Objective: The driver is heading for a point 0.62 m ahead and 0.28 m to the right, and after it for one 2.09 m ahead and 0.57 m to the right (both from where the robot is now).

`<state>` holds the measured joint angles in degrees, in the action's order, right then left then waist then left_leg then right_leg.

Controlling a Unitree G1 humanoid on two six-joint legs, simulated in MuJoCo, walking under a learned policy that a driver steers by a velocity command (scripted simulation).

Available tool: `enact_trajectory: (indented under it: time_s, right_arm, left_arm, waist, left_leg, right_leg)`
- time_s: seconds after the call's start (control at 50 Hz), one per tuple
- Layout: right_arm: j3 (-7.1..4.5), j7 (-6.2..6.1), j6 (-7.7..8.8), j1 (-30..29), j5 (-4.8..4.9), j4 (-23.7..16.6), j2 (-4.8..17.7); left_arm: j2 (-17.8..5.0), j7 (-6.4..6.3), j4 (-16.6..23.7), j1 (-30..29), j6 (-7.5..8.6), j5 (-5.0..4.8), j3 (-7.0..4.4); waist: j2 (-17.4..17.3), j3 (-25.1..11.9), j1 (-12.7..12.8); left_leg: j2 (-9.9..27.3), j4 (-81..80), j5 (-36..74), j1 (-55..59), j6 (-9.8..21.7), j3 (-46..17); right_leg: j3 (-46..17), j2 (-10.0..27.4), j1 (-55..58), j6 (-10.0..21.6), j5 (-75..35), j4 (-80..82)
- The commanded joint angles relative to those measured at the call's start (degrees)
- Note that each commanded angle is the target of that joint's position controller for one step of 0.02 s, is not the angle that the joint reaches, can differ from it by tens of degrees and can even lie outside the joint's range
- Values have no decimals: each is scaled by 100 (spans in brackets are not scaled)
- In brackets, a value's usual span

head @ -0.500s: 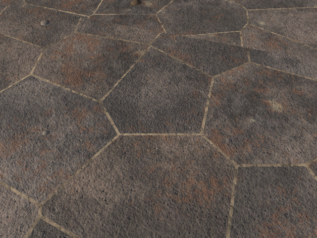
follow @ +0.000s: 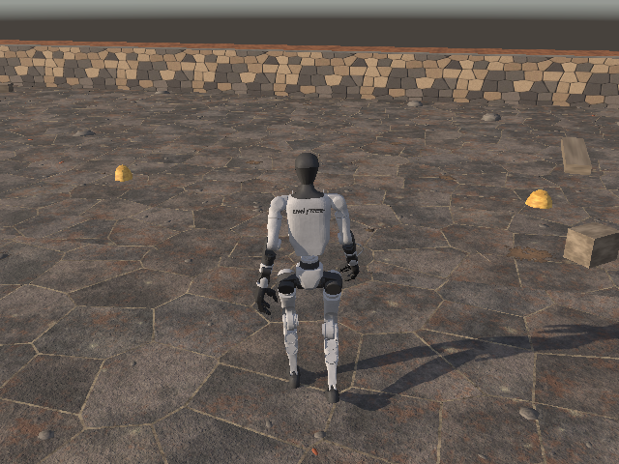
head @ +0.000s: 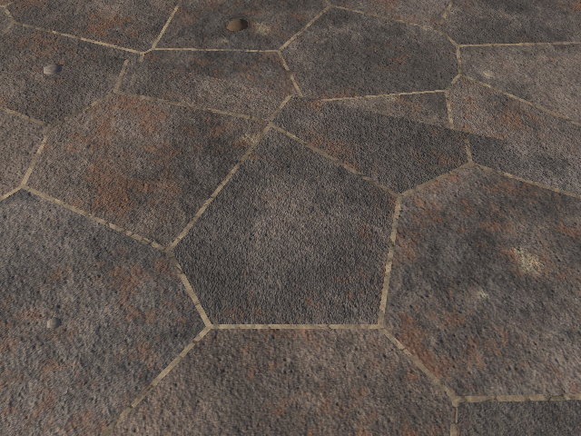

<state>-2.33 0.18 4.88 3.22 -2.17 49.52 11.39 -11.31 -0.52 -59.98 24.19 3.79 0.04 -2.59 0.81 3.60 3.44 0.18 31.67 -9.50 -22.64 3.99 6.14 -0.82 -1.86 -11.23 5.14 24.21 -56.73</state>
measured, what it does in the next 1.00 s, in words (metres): walks ahead, turning right: right foot, then left foot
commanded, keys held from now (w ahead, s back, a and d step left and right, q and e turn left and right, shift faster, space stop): w+e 0.82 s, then e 0.18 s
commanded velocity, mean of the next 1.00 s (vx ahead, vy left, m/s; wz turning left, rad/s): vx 0.47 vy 0.00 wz -0.55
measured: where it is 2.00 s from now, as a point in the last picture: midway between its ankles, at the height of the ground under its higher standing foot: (378, 395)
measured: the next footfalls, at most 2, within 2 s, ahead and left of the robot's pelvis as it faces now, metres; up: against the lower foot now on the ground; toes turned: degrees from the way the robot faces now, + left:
right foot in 0.46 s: +0.36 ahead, -0.13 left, +0.00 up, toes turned -21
left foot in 1.00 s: +0.72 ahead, -0.14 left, +0.00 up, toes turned -36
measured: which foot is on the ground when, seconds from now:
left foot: down 0.00-0.48, up 0.50-0.98, down 1.00-1.00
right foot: up 0.00-0.44, down 0.46-1.00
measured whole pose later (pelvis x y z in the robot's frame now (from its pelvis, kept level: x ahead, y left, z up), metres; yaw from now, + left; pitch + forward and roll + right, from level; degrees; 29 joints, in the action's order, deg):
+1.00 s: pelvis +0.51 -0.13 -0.01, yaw -35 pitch +1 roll -1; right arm -0.9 0.0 3.9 0.6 -1.9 40.5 14.2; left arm -16.1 -0.7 -50.7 26.0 2.2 0.1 -4.5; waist -1.8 3.3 5.8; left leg 0.0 28.5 0.0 -27.6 1.3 -0.8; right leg -11.9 -9.6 -0.9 5.5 26.2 -30.5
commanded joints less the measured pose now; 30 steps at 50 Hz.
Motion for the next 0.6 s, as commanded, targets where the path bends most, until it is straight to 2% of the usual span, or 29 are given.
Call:
enact_trajectory:
  time_s: [0.02, 0.04, 0.06, 0.12, 0.14, 0.24, 0.28, 0.34, 0.36, 0.4, 0.42, 0.44, 0.46, 0.48, 0.5, 0.52, 0.54, 0.56, 0.58, 0.6]
  right_arm:
    - [-171, -34, -1, 942, 58, 46, 545]
    - [-136, -68, 40, 966, 77, 122, 434]
    - [-122, -88, 80, 1035, 87, 180, 389]
    - [-151, -95, 218, 1383, 149, 314, 479]
    - [-160, -96, 235, 1463, 141, 335, 511]
    - [-143, -106, 236, 1758, 111, 436, 531]
    - [-165, -131, 226, 1926, 115, 475, 647]
    - [-199, -176, 154, 2217, 101, 574, 772]
    - [-207, -193, 115, 2248, 93, 591, 805]
    - [-246, -224, 36, 2220, 80, 592, 961]
    - [-274, -229, -22, 2200, 74, 584, 1057]
    - [-297, -216, -89, 2184, 79, 556, 1138]
    - [-296, -184, -130, 2104, 101, 475, 1151]
    - [-206, -136, -121, 2176, 174, 198, 745]
    - [-213, -37, -49, 1907, 178, -257, 649]
    - [-247, -10, 6, 1163, 123, -401, 897]
    - [-196, 9, 84, 1090, 184, -447, 778]
    - [-198, -10, 102, 1249, 166, -330, 757]
    - [-207, -20, 20, 1319, 44, -317, 764]
    - [-196, -3, -95, 1491, -42, -270, 716]
  left_arm:
    - [-400, 47, 444, -149, -4, 54, -142]
    - [-383, 93, 489, -201, -76, 142, -168]
    - [-297, 140, 478, -130, -160, 179, -168]
    - [-212, 229, 682, -480, -296, 182, -177]
    - [-218, 251, 767, -678, -319, 184, -175]
    - [-196, 366, 1225, -1772, -313, 169, -95]
    - [-172, 405, 1395, -2184, -306, 181, -45]
    - [-254, 436, 1593, -2545, -298, 210, -39]
    - [-290, 435, 1628, -2563, -294, 219, -52]
    - [-395, 398, 1604, -2324, -302, 237, -104]
    - [-477, 371, 1520, -1966, -294, 240, -150]
    - [-591, 336, 1371, -1416, -257, 237, -222]
    - [-800, 265, 1102, -556, -202, 287, -338]
    - [-1425, 177, 1042, -56, -185, 358, -522]
    - [-1890, 164, 1200, -256, -248, 194, -608]
    - [-1724, 120, 1157, -257, -319, 111, -566]
    - [-1449, 77, 1120, -533, -306, 68, -492]
    - [-1173, 61, 1149, -819, -262, 59, -421]
    - [-1021, 34, 1172, -1002, -209, 13, -369]
    - [-928, 28, 1215, -1109, -153, -3, -324]
  waist:
    - [-319, -364, -448]
    - [-489, -192, -333]
    - [-542, -163, -239]
    - [-505, -130, -173]
    - [-487, -96, -184]
    - [-467, 160, -331]
    - [-480, 205, -443]
    - [-472, 249, -540]
    - [-495, 226, -516]
    - [-644, 7, -366]
    - [-698, -205, -212]
    - [-684, -541, -7]
    - [-413, -1012, 398]
    - [419, -1611, 463]
    - [1111, -1889, 192]
    - [155, -1304, 324]
    - [37, -697, 109]
    - [-271, -359, -182]
    - [-261, -271, -375]
    - [-186, -364, -508]
  left_leg:
    - [1895, -2045, -663, 1866, 592, -2214]
    - [1705, -2157, -307, 1517, 466, -1755]
    - [1597, -2218, -37, 1355, 394, -1411]
    - [1542, -2346, 713, 1412, 403, -786]
    - [1522, -2375, 846, 1467, 404, -607]
    - [1317, -2378, 1520, 1636, 355, 211]
    - [1390, -2363, 1793, 1827, 338, 413]
    - [1565, -2132, 2381, 2441, 319, 631]
    - [1598, -1938, 2872, 2630, 298, 725]
    - [1628, -1220, 4530, 2906, 243, 916]
    - [1636, -580, 5164, 2984, 235, 970]
    - [1632, 345, 5201, 2897, 218, 988]
    - [1532, 1719, 4318, 2238, 54, 1076]
    - [1150, 3626, 1340, 392, -196, 1049]
    - [-121, 5247, -2283, -1522, -488, 154]
    - [247, 5197, -1715, -2151, -429, -658]
    - [481, 4766, -1163, -2127, -379, -679]
    - [672, 4169, -917, -1743, -373, -705]
    - [750, 3834, -872, -1383, -436, -737]
    - [783, 3634, -824, -1073, -500, -756]
  right_leg:
    - [-237, 579, -2219, 81, -548, -1256]
    - [-222, 685, -2086, 37, -661, -1081]
    - [-176, 712, -1969, -10, -752, -1045]
    - [-71, 775, -2317, -88, -1209, -946]
    - [-42, 805, -2507, -113, -1411, -860]
    - [275, 748, -2709, -196, -2361, 632]
    - [528, 679, -2528, -135, -2499, 1265]
    - [773, 562, -2448, 51, -2157, 1779]
    - [848, 473, -2351, 141, -1937, 1901]
    - [1060, 130, -1857, 356, -1337, 2020]
    - [1124, -81, -1459, 483, -1029, 2096]
    - [1120, -289, -836, 624, -883, 2317]
    - [866, -329, 410, 818, -1084, 2834]
    - [-1115, 1091, 2069, 1302, -394, 3020]
    - [-4202, 2261, 2858, 2047, -773, 3964]
    - [-3495, 2094, 2524, 1859, -1143, 4145]
    - [-2737, 1950, 1813, 1659, -1637, 4179]
    - [-2178, 1617, 1136, 1373, -2343, 4253]
    - [-1789, 1330, 705, 1227, -2840, 4290]
    - [-1515, 1136, 487, 1163, -3100, 4330]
